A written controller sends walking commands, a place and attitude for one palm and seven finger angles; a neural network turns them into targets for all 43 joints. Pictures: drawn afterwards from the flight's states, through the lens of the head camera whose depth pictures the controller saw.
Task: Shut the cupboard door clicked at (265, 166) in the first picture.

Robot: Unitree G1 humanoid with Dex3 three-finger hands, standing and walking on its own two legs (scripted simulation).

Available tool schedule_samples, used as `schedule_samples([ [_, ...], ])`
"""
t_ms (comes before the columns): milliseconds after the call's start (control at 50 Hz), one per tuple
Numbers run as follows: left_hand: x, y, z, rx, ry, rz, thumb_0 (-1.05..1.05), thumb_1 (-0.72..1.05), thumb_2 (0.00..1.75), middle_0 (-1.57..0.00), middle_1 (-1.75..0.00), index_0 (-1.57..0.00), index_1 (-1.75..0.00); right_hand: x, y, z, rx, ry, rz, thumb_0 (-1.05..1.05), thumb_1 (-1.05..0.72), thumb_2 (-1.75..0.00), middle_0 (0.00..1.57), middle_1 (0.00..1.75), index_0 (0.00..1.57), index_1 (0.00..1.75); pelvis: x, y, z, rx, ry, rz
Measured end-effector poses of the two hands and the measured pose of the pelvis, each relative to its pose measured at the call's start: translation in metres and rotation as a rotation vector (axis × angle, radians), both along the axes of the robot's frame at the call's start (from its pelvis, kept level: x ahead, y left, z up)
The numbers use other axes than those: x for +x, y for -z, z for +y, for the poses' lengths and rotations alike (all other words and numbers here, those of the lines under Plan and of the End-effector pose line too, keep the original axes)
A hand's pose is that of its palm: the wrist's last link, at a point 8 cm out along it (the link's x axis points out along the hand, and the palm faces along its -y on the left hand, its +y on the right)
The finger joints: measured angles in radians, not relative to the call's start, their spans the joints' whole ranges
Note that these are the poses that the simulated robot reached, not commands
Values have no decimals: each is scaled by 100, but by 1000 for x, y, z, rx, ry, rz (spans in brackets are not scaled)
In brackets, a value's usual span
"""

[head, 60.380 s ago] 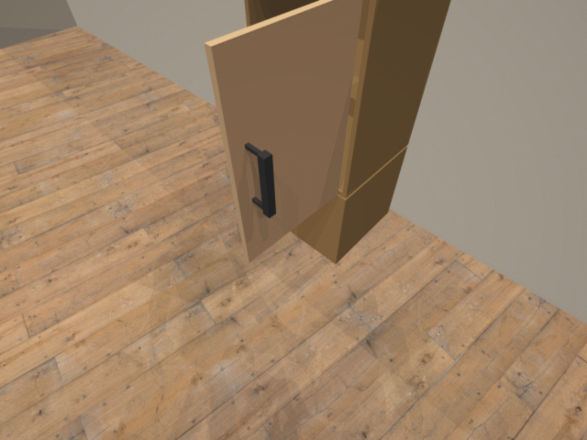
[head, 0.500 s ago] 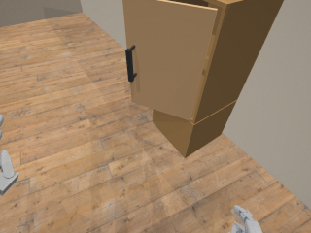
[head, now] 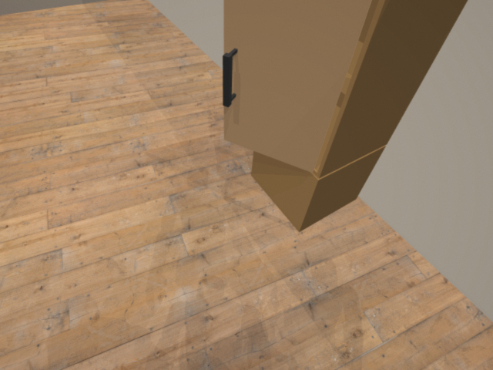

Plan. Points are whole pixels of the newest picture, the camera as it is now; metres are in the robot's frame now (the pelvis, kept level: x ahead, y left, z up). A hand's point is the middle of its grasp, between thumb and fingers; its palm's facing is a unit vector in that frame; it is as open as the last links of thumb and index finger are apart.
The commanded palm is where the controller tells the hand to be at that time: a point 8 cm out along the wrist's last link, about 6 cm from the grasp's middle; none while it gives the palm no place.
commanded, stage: let the arm hang, fingers relaxed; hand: left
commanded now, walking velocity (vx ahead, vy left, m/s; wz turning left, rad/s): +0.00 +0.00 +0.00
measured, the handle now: (230, 78) +0.94 +0.11 -0.04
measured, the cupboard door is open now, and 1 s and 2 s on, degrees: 32 32 32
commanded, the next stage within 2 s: look to check the result in 0.62 s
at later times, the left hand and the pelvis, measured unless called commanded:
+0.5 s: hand out of the picture +0.01 +0.19 -0.17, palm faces +0.00 -0.98 -0.20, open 7.4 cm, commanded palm none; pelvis +0.00 +0.01 +0.00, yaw -2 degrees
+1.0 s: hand out of the picture +0.05 +0.20 -0.16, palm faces -0.01 -0.97 -0.25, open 7.4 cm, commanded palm none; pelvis +0.03 +0.00 +0.01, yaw -2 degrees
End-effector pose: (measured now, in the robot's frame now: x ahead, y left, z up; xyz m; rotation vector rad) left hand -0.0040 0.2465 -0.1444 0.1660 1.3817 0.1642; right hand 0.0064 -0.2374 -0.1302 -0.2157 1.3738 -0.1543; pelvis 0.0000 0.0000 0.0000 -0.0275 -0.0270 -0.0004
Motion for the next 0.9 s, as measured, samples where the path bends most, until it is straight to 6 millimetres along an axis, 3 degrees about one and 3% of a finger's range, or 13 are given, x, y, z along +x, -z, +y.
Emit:
schedule_samples([
  [100, -33, -11, 14, 42, -15, 95, 0, 93, 90, -20, -30, -20, -30, -20, 9, 13, 38, 45, 31, 1, -90, -90, 20, 30, 20, 30, -3, -2, 6, 6, 13, -1],
  [220, -41, -15, 19, 61, -21, 111, 1, 92, 90, -20, -30, -20, -30, -25, 14, 19, 56, 69, 31, 1, -90, -90, 20, 30, 20, 30, -3, -3, 10, 14, 24, -4],
  [580, 28, -3, -11, -24, 32, -20, 1, 91, 90, -20, -30, -20, -30, -4, 3, 5, 8, 84, -11, 0, -90, -90, 20, 30, 20, 30, 8, -5, 7, 20, 31, 4],
  [900, 49, -12, -1, 33, 32, -9, 1, 91, 90, -20, -30, -20, -30, 30, 6, 0, 27, 63, -24, 0, -90, -90, 20, 30, 20, 30, 27, -8, -1, 24, 31, 3],
])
